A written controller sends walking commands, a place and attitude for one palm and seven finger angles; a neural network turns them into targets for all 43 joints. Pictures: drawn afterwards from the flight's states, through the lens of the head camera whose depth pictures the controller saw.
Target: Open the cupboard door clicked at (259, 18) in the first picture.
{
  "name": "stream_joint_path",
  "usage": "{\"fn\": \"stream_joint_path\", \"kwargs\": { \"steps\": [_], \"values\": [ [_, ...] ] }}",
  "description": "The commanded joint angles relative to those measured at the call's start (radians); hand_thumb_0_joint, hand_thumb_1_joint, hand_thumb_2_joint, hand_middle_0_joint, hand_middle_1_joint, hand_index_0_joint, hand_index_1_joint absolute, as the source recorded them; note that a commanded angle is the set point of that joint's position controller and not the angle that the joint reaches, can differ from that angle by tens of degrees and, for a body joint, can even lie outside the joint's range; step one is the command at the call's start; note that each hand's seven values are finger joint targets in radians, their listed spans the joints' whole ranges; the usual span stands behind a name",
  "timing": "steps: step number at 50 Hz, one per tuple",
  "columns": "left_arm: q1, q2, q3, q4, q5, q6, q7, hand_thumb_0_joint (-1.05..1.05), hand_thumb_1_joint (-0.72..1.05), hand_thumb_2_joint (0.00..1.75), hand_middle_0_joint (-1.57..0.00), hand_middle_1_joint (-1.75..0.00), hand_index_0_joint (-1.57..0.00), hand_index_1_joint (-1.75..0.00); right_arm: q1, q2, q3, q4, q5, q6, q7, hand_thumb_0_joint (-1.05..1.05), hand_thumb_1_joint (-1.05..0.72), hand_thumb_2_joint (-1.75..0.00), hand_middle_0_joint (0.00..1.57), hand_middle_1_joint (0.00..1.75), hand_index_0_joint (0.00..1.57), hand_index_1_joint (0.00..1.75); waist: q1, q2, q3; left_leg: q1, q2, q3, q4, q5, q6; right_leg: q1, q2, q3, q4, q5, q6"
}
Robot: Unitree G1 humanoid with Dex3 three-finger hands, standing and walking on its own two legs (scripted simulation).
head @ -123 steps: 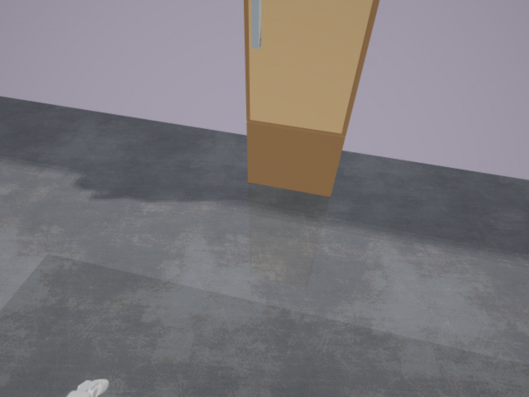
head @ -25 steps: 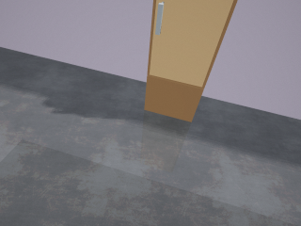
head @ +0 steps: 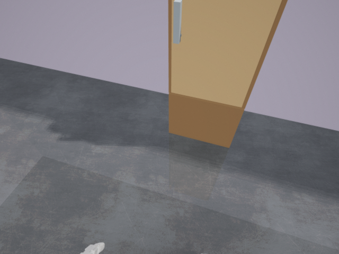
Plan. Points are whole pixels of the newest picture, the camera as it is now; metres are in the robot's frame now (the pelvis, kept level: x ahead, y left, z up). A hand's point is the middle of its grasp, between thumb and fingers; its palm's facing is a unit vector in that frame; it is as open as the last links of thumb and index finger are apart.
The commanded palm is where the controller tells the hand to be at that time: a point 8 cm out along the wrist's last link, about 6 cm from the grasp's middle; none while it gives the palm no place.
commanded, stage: turn to face it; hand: left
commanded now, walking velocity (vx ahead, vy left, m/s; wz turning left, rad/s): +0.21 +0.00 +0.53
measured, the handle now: (178, 20) +0.97 -0.01 +0.10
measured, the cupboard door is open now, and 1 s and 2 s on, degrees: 0 0 0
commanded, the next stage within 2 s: take the last steps up to it in 0.66 s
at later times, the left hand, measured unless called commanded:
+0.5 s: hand out of the picture +0.10 +0.19 -0.17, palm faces +0.01 -0.99 -0.12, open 7.3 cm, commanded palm none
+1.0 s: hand (120, 218) +0.24 +0.15 -0.15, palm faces -0.18 -0.96 -0.21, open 7.3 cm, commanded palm none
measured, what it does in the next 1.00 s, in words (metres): walks ahead: left foot, then right foot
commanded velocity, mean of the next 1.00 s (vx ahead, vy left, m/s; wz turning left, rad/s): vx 0.08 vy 0.00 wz -0.25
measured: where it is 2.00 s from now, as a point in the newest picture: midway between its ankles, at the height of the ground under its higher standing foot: (186, 223)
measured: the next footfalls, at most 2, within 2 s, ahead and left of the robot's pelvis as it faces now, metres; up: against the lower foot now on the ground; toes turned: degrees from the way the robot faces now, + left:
left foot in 0.34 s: +0.23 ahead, +0.12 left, +0.00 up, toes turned +5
right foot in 0.74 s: +0.17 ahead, -0.13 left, +0.00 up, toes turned -19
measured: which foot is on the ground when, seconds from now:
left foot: up 0.00-0.32, down 0.34-0.74, up 0.76-1.00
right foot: down 0.00-0.36, up 0.38-0.72, down 0.74-1.00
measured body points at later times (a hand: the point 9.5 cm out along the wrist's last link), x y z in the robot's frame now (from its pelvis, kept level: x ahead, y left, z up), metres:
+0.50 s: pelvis +0.14 +0.03 +0.01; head +0.16 +0.05 +0.46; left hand +0.11 +0.24 -0.16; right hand +0.23 -0.19 -0.12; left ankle +0.19 +0.12 -0.72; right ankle +0.07 -0.08 -0.66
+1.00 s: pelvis +0.15 -0.01 +0.02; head +0.15 -0.02 +0.47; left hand +0.25 +0.21 -0.13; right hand +0.10 -0.25 -0.14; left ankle +0.18 +0.12 -0.69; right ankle +0.13 -0.11 -0.72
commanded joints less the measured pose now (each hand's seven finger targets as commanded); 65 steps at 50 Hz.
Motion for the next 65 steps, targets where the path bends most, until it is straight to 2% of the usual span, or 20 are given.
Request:
{"fn": "stream_joint_path", "kwargs": {
  "steps": [1,7,13,15,17,18,19,23,34,35,37,38,41,49,53,54,55,56,60,65],
  "values": [
    [0.159,0.075,-0.001,0.029,0.008,-0.008,0.021,0.00,0.90,0.90,-0.20,-0.30,-0.20,-0.30,0.038,-0.015,-0.008,-0.069,-0.013,0.019,0.013,0.00,-0.90,-0.90,0.20,0.30,0.20,0.30,-0.002,-0.071,0.035,-0.195,0.082,-0.040,0.013,0.119,-0.014,-0.026,-0.302,0.239,-0.418,0.155,-0.048],
    [0.195,0.079,-0.011,0.043,0.008,-0.010,0.022,0.00,0.90,0.90,-0.20,-0.30,-0.20,-0.30,-0.073,-0.014,-0.004,-0.120,-0.012,0.033,0.024,0.00,-0.90,-0.90,0.20,0.30,0.20,0.30,-0.014,-0.120,0.026,-0.181,0.092,0.056,-0.334,0.208,-0.074,-0.003,-0.220,0.114,-0.389,0.483,-0.060],
    [0.298,0.130,0.003,0.074,0.005,0.018,0.027,0.00,0.90,0.90,-0.20,-0.30,-0.20,-0.30,-0.246,-0.053,0.006,-0.165,-0.007,0.008,0.014,0.00,-0.90,-0.90,0.20,0.30,0.20,0.30,0.060,-0.148,-0.052,-0.119,0.027,0.110,-0.618,0.188,-0.081,0.238,-0.204,0.209,-0.251,0.778,-0.061],
    [0.293,0.133,0.009,0.069,0.001,0.031,0.030,0.00,0.90,0.90,-0.20,-0.30,-0.20,-0.30,-0.228,-0.081,0.003,-0.161,-0.005,0.003,0.001,0.00,-0.90,-0.90,0.20,0.30,0.20,0.30,0.039,-0.138,-0.082,-0.002,0.018,0.110,-0.745,0.256,-0.079,0.238,-0.190,0.228,-0.173,0.765,-0.041],
    [0.299,0.098,0.010,0.061,-0.009,0.042,0.032,0.00,0.90,0.90,-0.20,-0.30,-0.20,-0.30,-0.108,-0.177,-0.018,-0.134,-0.011,-0.008,-0.012,0.00,-0.90,-0.90,0.20,0.30,0.20,0.30,-0.003,0.035,-0.180,0.312,0.178,-0.011,-0.824,0.766,-0.024,0.069,-0.090,0.170,0.019,0.404,0.047],
    [0.341,0.060,0.006,0.061,-0.018,0.048,0.034,0.00,0.90,0.90,-0.20,-0.30,-0.20,-0.30,-0.059,-0.234,-0.026,-0.123,-0.009,-0.005,-0.018,0.00,-0.90,-0.90,0.20,0.30,0.20,0.30,-0.005,0.222,-0.244,0.432,0.386,-0.168,-0.811,1.120,0.092,-0.060,-0.012,0.105,0.195,-0.192,0.096],
    [0.344,0.071,0.007,0.059,-0.008,0.058,0.038,0.00,0.90,0.90,-0.20,-0.30,-0.20,-0.30,-0.076,-0.234,-0.020,-0.127,-0.004,0.008,-0.022,0.00,-0.90,-0.90,0.20,0.30,0.20,0.30,0.004,0.217,-0.224,0.365,0.440,-0.163,-0.861,1.084,0.162,-0.072,-0.017,0.144,0.352,-0.447,0.107],
    [0.257,0.064,0.029,0.045,0.009,0.094,0.018,0.00,0.90,0.90,-0.20,-0.30,-0.20,-0.30,-0.240,-0.160,-0.009,-0.177,-0.011,0.017,-0.025,0.00,-0.90,-0.90,0.20,0.30,0.20,0.30,0.039,0.123,-0.043,0.096,0.332,-0.029,-0.962,0.618,0.119,-0.108,-0.071,0.153,0.482,-0.275,0.118],
    [0.249,0.053,0.033,-0.016,0.015,0.102,0.011,0.00,0.90,0.90,-0.20,-0.30,-0.20,-0.30,-0.266,-0.204,-0.055,-0.198,-0.016,0.047,-0.003,0.00,-0.90,-0.90,0.20,0.30,0.20,0.30,0.066,0.124,-0.082,0.007,0.285,0.093,-0.863,0.242,0.052,0.114,-0.034,0.061,-0.030,-0.032,0.115],
    [0.275,0.082,0.038,-0.011,0.018,0.095,0.013,0.00,0.90,0.90,-0.20,-0.30,-0.20,-0.30,-0.266,-0.191,-0.055,-0.201,-0.012,0.051,0.001,0.00,-0.90,-0.90,0.20,0.30,0.20,0.30,0.080,0.040,-0.090,-0.030,0.242,0.132,-0.775,0.181,0.008,0.174,-0.049,0.090,-0.142,0.060,0.107],
    [0.256,0.255,0.056,-0.032,0.022,0.077,0.028,0.00,0.90,0.90,-0.20,-0.30,-0.20,-0.30,-0.294,-0.089,-0.030,-0.255,-0.002,0.065,0.012,0.00,-0.90,-0.90,0.20,0.30,0.20,0.30,0.093,-0.340,-0.042,-0.246,0.066,0.159,-0.408,-0.187,-0.090,0.155,-0.385,0.519,-0.367,0.290,-0.050],
    [0.249,0.250,0.048,-0.039,0.016,0.081,0.031,0.00,0.90,0.90,-0.20,-0.30,-0.20,-0.30,-0.299,-0.113,-0.031,-0.253,-0.002,0.076,0.006,0.00,-0.90,-0.90,0.20,0.30,0.20,0.30,0.095,-0.227,-0.063,-0.198,0.074,0.068,-0.327,-0.186,-0.079,0.102,-0.392,0.483,-0.370,0.214,-0.110],
    [0.140,0.188,0.039,-0.052,0.012,0.076,0.033,0.00,0.90,0.90,-0.20,-0.30,-0.20,-0.30,-0.245,-0.137,-0.034,-0.216,-0.018,0.074,0.018,0.00,-0.90,-0.90,0.20,0.30,0.20,0.30,0.051,-0.246,-0.010,-0.259,0.077,0.028,-0.230,-0.016,-0.078,0.087,-0.275,0.415,-0.422,-0.126,-0.069],
    [0.211,0.206,0.042,-0.007,0.015,0.049,0.019,0.00,0.90,0.90,-0.20,-0.30,-0.20,-0.30,-0.198,-0.098,-0.023,-0.197,-0.017,0.031,0.034,0.00,-0.90,-0.90,0.20,0.30,0.20,0.30,0.077,-0.137,-0.014,-0.145,0.043,0.095,-0.565,-0.033,-0.073,0.164,-0.262,0.394,-0.429,-0.208,-0.104],
    [0.166,0.183,0.041,0.007,0.001,0.054,0.011,0.00,0.90,0.90,-0.20,-0.30,-0.20,-0.30,-0.029,-0.089,-0.014,-0.134,-0.014,0.007,0.021,0.00,-0.90,-0.90,0.20,0.30,0.20,0.30,0.008,-0.084,-0.033,0.155,0.012,0.132,-0.854,0.092,-0.059,0.025,-0.171,0.310,-0.310,-0.267,-0.042],
    [0.152,0.140,0.034,-0.002,-0.003,0.057,0.005,0.00,0.90,0.90,-0.20,-0.30,-0.20,-0.30,0.038,-0.129,-0.020,-0.109,-0.015,-0.001,0.012,0.00,-0.90,-0.90,0.20,0.30,0.20,0.30,-0.018,0.055,-0.031,0.251,0.081,0.014,-0.939,0.021,-0.034,-0.087,-0.104,0.255,-0.176,-0.267,-0.003],
    [0.130,0.079,0.022,-0.027,-0.007,0.059,-0.003,0.00,0.90,0.90,-0.20,-0.30,-0.20,-0.30,0.105,-0.206,-0.038,-0.095,-0.025,-0.003,0.005,0.00,-0.90,-0.90,0.20,0.30,0.20,0.30,-0.044,0.290,-0.005,0.285,0.280,-0.265,-1.091,-0.192,0.041,-0.236,0.003,0.119,0.074,-0.258,0.047],
    [0.064,0.079,0.020,-0.059,0.003,0.055,-0.004,0.00,0.90,0.90,-0.20,-0.30,-0.20,-0.30,0.134,-0.243,-0.045,-0.101,-0.025,0.003,0.000,0.00,-0.90,-0.90,0.20,0.30,0.20,0.30,-0.059,0.287,0.066,0.227,0.391,-0.419,-1.197,-0.301,0.119,-0.328,0.011,0.103,0.250,-0.287,0.054],
    [0.062,0.078,0.027,-0.023,0.019,0.053,-0.024,0.00,0.90,0.90,-0.20,-0.30,-0.20,-0.30,0.022,-0.142,-0.014,-0.111,-0.017,-0.020,-0.008,0.00,-0.90,-0.90,0.20,0.30,0.20,0.30,-0.002,0.085,0.100,0.157,0.285,-0.203,-1.175,-0.035,0.106,-0.321,-0.083,0.164,0.437,-0.091,0.064],
    [0.053,0.045,0.015,-0.020,0.011,0.060,-0.024,0.00,0.90,0.90,-0.20,-0.30,-0.20,-0.30,0.062,-0.126,-0.014,-0.074,-0.012,-0.036,-0.013,0.00,-0.90,-0.90,0.20,0.30,0.20,0.30,0.010,0.097,0.052,0.227,0.230,-0.025,-1.123,0.315,0.113,-0.272,-0.099,0.108,0.282,-0.013,0.097]
  ]
}}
